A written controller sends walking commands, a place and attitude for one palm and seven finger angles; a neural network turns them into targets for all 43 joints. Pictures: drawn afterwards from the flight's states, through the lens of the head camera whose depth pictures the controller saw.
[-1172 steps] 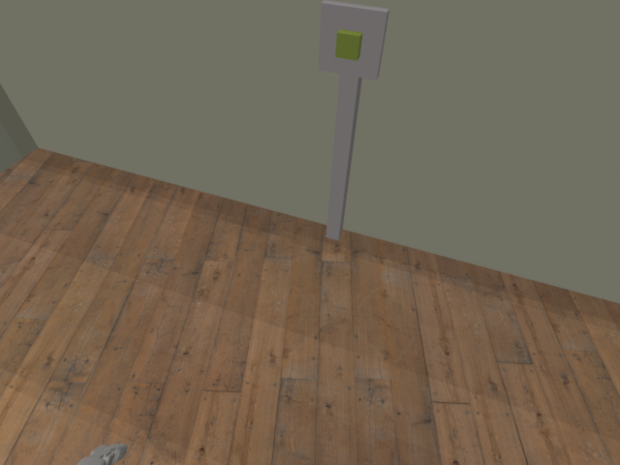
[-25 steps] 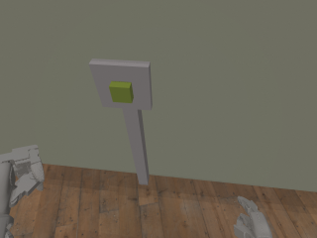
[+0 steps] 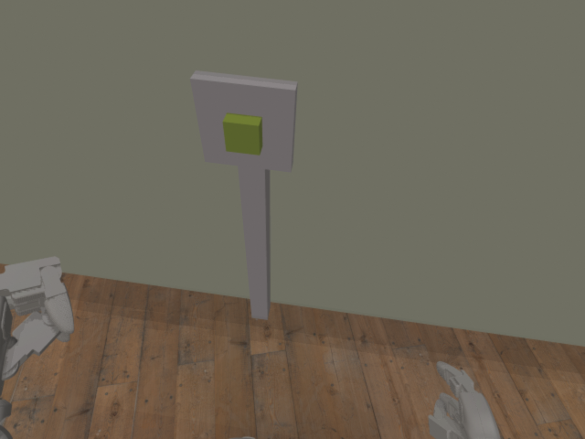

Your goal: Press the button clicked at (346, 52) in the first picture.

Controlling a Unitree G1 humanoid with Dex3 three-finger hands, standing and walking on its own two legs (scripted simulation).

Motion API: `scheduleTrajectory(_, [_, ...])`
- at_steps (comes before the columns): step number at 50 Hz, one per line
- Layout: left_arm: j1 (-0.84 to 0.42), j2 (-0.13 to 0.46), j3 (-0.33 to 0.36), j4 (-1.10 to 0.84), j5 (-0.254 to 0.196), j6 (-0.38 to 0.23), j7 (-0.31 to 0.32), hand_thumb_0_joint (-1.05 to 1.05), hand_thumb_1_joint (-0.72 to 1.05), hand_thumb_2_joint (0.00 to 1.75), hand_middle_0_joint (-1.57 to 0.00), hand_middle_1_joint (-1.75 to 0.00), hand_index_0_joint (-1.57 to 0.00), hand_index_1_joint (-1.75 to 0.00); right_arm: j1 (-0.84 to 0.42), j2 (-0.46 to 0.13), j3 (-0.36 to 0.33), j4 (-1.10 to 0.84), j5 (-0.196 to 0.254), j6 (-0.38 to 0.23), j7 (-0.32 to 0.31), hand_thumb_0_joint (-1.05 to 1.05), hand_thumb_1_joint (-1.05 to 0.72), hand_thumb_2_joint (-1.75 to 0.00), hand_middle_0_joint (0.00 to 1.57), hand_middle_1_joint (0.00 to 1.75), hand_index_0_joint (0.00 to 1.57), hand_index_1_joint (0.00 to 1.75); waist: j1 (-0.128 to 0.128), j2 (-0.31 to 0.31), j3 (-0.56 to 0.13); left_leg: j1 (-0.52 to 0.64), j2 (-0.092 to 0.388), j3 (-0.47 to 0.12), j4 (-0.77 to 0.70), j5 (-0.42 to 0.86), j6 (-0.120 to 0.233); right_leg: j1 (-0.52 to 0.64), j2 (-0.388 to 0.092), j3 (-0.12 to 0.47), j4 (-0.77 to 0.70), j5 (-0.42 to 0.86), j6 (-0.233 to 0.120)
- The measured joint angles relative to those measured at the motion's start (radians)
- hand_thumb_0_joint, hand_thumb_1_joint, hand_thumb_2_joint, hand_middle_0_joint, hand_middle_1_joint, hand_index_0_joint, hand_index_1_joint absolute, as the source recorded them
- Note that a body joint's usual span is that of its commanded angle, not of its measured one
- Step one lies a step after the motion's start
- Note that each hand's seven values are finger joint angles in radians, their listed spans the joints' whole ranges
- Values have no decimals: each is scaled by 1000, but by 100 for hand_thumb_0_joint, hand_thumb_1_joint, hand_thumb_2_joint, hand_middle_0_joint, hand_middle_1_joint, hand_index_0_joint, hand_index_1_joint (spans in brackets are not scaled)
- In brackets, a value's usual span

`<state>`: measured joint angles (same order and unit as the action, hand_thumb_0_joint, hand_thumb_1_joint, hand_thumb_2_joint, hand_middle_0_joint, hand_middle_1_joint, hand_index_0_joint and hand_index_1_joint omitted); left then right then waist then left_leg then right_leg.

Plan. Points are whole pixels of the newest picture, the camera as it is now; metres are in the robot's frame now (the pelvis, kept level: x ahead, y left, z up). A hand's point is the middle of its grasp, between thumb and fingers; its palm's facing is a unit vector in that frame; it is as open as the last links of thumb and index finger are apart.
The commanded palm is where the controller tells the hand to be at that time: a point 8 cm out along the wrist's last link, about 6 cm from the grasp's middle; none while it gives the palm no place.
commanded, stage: step back with the hand held close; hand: left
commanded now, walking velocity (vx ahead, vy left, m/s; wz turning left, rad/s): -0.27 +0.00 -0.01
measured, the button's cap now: (244, 133) +0.60 +0.14 +0.09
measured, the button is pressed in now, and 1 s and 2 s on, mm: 0 0 0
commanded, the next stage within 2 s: stop stepping back and stand still in 0.46 s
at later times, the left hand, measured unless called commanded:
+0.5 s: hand (47, 413) +0.11 +0.20 +0.18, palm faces +0.19 -0.85 -0.49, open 3.1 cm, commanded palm +0.04 +0.27 +0.19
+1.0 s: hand out of the picture +0.04 +0.23 +0.20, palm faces +0.21 -0.87 -0.44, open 3.1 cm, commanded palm -0.01 +0.29 +0.19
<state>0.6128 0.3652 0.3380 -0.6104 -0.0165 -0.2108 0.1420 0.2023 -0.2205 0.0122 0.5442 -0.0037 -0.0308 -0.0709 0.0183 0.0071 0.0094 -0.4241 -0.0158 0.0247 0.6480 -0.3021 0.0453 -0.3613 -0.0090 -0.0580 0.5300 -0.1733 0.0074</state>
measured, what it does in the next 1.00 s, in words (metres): walks backwards: right foot, then left foot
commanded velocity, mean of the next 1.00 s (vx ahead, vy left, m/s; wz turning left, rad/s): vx -0.14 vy -0.02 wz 0.00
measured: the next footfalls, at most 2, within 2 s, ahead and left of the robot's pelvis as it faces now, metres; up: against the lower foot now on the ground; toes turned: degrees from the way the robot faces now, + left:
right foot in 0.40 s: -0.16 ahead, -0.12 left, +0.00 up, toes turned -2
left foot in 0.70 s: +0.00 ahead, +0.08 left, +0.00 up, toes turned -2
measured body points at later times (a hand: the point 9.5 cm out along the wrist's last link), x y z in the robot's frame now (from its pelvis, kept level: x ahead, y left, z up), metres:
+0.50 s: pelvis -0.11 -0.01 +0.00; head -0.05 +0.02 +0.45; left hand +0.09 +0.25 +0.21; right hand +0.09 -0.23 -0.08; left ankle +0.07 +0.08 -0.73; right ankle -0.20 -0.12 -0.73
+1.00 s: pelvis -0.15 +0.02 +0.02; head -0.15 +0.06 +0.47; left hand +0.02 +0.28 +0.22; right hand +0.00 -0.20 -0.04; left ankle -0.04 +0.09 -0.73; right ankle -0.21 -0.08 -0.71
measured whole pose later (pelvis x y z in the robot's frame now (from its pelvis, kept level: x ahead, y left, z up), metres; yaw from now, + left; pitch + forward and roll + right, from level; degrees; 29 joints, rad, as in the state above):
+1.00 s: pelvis -0.15 +0.02 +0.02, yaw -3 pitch +1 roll -3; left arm 0.71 0.47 0.37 -0.74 -0.04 -0.23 0.14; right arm 0.25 -0.13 0.06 0.57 -0.03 -0.16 -0.05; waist -0.03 -0.05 -0.03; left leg -0.34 -0.01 0.03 0.31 -0.01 0.03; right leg -0.18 0.05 -0.05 0.51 -0.46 -0.02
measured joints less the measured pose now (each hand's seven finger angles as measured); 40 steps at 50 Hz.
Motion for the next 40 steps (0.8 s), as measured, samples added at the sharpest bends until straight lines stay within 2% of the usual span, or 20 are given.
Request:
scheduleTrajectory(2, [-4, 5, -4, -22, -1, -10, 11, 2, 89, 90, -130, -150, -131, -150, 5, -3, -1, 15, -3, -1, -2, 1, -90, -90, 20, 30, 20, 30, -3, -9, 4, -11, -2, -6, 11, 12, -1, -8, 0, -2, 7, 5, 3])
scheduleTrajectory(5, [-15, 20, 6, -35, -1, -23, 21, 2, 89, 90, -131, -150, -131, -150, 13, -5, 0, 31, -6, -6, -14, 1, -90, -90, 20, 30, 20, 30, -14, -15, 11, -9, 1, -3, -13, 121, 24, -23, 7, 5, 42, -47, 10])
scheduleTrajectory(9, [-42, 48, 41, 3, 17, -30, 17, 2, 89, 90, -131, -150, -131, -150, 39, 21, -9, 46, -15, -26, -17, 1, -90, -90, 20, 30, 20, 30, -44, 3, -10, -11, 5, -38, -73, 152, 39, -45, 72, 63, 328, -186, 8])
scheduleTrajectory(11, [-36, 60, 62, 5, 12, -36, 20, 2, 89, 90, -131, -150, -131, -150, 51, 37, -6, 53, -16, -38, -9, 1, -90, -90, 20, 30, 20, 30, -45, 6, -34, -19, 14, -50, -122, 190, 35, -5, 88, 66, 358, -234, 5])
scheduleTrajectory(13, [-10, 63, 79, -6, -2, -42, 23, 2, 89, 90, -130, -150, -131, -150, 51, 52, 0, 61, -18, -52, 4, 1, -90, -90, 20, 30, 20, 30, -36, -6, -57, -30, 21, -43, -174, 226, 29, 57, 82, 61, 293, -281, -2])
scheduleTrajectory(16, [19, 54, 66, -26, -20, -41, 18, 2, 89, 90, -130, -150, -131, -150, 29, 65, 11, 67, -24, -72, 20, 1, -90, -90, 20, 30, 20, 30, -24, -23, -73, -54, 25, -25, -247, 284, 18, 161, 68, 50, 102, -303, -14])
scheduleTrajectory(20, [9, 71, 34, -58, -32, -47, -6, 2, 89, 90, -130, -150, -131, -150, -50, 65, 22, 67, -34, -79, 35, 1, -90, -90, 20, 30, 20, 30, 0, -58, -40, -103, 19, 21, -287, 351, 7, 255, 45, 57, -149, -170, -31])
scheduleTrajectory(23, [-22, 91, 14, -64, -37, -60, -31, 2, 89, 90, -130, -150, -131, -150, -118, 46, 19, 73, -34, -62, 34, 1, -90, -90, 20, 30, 21, 30, -1, -5, 24, -118, 57, 9, -282, 385, 3, 238, 82, 52, -138, -197, -16])
scheduleTrajectory(25, [-19, 127, 30, -84, -47, -63, -40, 2, 89, 90, -130, -150, -131, -150, -122, 42, 14, 69, -19, -50, 31, 1, -90, -90, 20, 30, 21, 30, -8, 17, 42, -109, 73, -6, -281, 404, -3, 235, 102, 43, -108, -185, -18])
scheduleTrajectory(27, [10, 159, 64, -99, -61, -77, -44, 2, 89, 90, -130, -150, -131, -150, -99, 40, 13, 64, -2, -39, 26, 1, -90, -90, 20, 30, 21, 30, -16, 23, 33, -104, 80, -16, -245, 386, -7, 244, 113, 38, -76, -195, -23])
scheduleTrajectory(29, [45, 169, 89, -95, -73, -89, -43, 2, 89, 90, -130, -150, -131, -150, -58, 34, 11, 68, 9, -31, 17, 1, -90, -90, 20, 30, 21, 30, -25, 18, -3, -106, 66, -31, -177, 290, -24, 259, 107, 35, -49, -214, -27])
scheduleTrajectory(33, [74, 114, 78, -29, -66, -70, -26, 1, 89, 90, -131, -150, -131, -150, 39, 1, -12, 95, 7, -14, -6, 1, -90, -90, 20, 30, 20, 30, -23, 9, -112, -75, 24, -51, 53, 99, -61, 289, 76, 44, -14, -250, -23])
scheduleTrajectory(35, [39, 67, 50, 28, -50, -43, -15, 1, 89, 90, -131, -150, -132, -150, 86, -24, -23, 112, 6, -10, -23, 1, -90, -90, 20, 30, 20, 30, -21, 12, -166, -9, 19, -55, 86, 33, -54, 291, 65, 37, -6, -263, -9])
scheduleTrajectory(36, [0, 43, 34, 69, -40, -34, -10, 1, 89, 90, -131, -150, -132, -150, 99, -32, -27, 124, 5, -12, -32, 1, -90, -90, 20, 30, 20, 30, -25, 8, -176, 5, 8, -57, 62, -12, -25, 289, 55, 24, -2, -268, -2])
scheduleTrajectory(38, [-81, -4, 15, 151, -24, -14, 0, 1, 89, 90, -131, -150, -132, -150, 97, -36, -22, 143, 6, -18, -41, 1, -90, -90, 20, 29, 20, 30, -14, -16, -146, 18, -13, -45, 22, 54, 15, 289, 30, 22, -2, -260, 14])
scheduleTrajectory(40, [-125, -26, 16, 188, -16, 7, 7, 1, 89, 90, -131, -150, -132, -150, 68, -26, -7, 138, 1, -38, -37, 1, -91, -90, 20, 29, 20, 30, -6, -44, -93, 28, -19, -19, -29, 105, 27, 261, 16, 47, 9, -240, 10])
